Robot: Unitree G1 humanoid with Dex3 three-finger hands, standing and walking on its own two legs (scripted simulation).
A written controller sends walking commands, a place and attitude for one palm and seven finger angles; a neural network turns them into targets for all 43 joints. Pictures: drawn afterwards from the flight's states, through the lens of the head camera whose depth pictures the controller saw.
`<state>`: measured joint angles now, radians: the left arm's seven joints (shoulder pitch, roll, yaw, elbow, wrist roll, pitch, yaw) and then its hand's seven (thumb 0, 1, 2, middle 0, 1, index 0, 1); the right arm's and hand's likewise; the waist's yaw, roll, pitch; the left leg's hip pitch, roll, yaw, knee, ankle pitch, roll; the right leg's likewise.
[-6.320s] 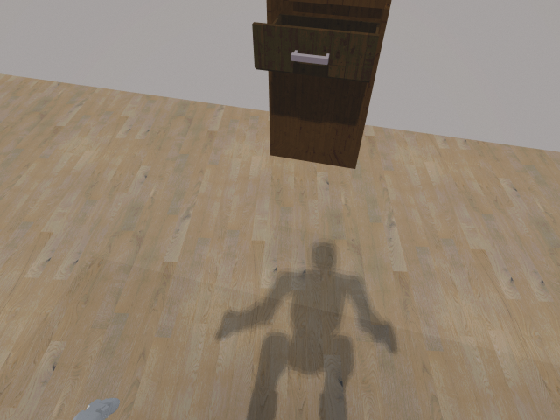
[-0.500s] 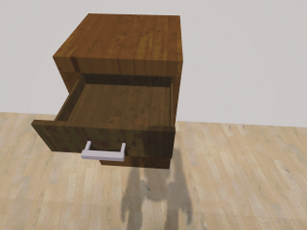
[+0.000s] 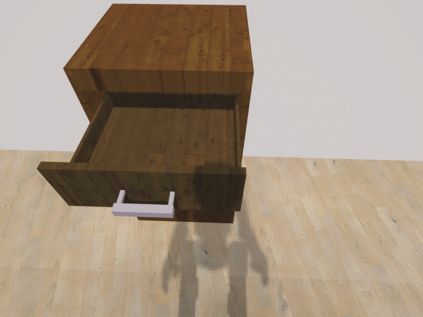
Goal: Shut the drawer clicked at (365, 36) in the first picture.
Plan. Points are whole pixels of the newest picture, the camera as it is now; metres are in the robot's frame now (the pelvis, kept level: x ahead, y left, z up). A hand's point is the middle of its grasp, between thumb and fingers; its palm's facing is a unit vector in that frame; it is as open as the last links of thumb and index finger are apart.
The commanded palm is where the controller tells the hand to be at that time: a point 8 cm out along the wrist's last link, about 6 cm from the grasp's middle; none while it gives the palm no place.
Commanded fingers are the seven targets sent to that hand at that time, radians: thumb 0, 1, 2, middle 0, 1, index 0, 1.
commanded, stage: look again from close up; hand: left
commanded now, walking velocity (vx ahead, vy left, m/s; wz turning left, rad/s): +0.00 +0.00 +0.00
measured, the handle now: (145, 202) +0.36 +0.17 -0.04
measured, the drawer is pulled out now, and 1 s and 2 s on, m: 0.28 0.28 0.28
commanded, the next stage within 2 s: shuffle to correct the standing spot in 0.32 s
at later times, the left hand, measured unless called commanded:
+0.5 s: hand out of the picture +0.01 +0.22 -0.17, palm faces +0.00 -0.98 -0.21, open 7.4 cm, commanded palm none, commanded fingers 0.00 0.90 0.90 -0.20 -0.30 -0.20 -0.30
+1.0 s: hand out of the picture +0.02 +0.14 -0.17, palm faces +0.00 -0.99 -0.16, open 7.4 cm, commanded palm none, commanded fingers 0.00 0.90 0.90 -0.20 -0.30 -0.20 -0.30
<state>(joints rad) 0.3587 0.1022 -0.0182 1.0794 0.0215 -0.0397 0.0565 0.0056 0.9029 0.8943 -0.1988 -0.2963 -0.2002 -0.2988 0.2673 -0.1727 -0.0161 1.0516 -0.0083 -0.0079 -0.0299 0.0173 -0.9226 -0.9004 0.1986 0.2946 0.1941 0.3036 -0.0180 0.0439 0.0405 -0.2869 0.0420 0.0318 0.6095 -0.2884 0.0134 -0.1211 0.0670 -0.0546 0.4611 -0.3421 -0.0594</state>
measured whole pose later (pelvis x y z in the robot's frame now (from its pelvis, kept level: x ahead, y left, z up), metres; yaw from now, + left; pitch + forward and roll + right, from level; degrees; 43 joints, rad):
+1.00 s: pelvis +0.05 -0.01 +0.00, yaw -1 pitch +1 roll +1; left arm 0.36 0.12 -0.03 1.07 0.02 -0.02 0.04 0.01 0.90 0.89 -0.20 -0.30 -0.20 -0.30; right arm 0.23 -0.15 -0.01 1.09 0.00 -0.01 -0.04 0.01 -0.92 -0.90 0.20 0.29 0.19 0.30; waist 0.01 -0.02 0.05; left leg -0.33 0.02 0.06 0.69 -0.41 0.00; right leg -0.13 0.05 -0.09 0.47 -0.36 -0.08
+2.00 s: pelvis -0.02 +0.07 +0.00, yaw -1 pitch +0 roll -1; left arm 0.33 0.19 0.00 0.95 0.02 0.05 0.03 0.01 0.90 0.89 -0.20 -0.30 -0.20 -0.30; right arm 0.39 -0.17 -0.01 0.99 -0.02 0.02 -0.01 0.01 -0.91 -0.90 0.20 0.29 0.20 0.30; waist -0.02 -0.03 -0.01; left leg -0.34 -0.09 0.06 0.53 -0.19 0.14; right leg -0.32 0.01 0.01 0.73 -0.43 -0.02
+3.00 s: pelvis +0.00 +0.06 +0.01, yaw +0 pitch +1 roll -1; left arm 0.38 0.14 -0.03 1.08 0.02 0.00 0.05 0.01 0.91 0.89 -0.20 -0.30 -0.20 -0.30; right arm 0.28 -0.15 -0.01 1.11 0.00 -0.02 -0.02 0.01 -0.92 -0.90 0.20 0.29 0.20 0.30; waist 0.01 -0.03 -0.02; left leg -0.27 -0.11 0.04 0.37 -0.12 0.12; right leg -0.11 0.01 0.00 0.39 -0.30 0.00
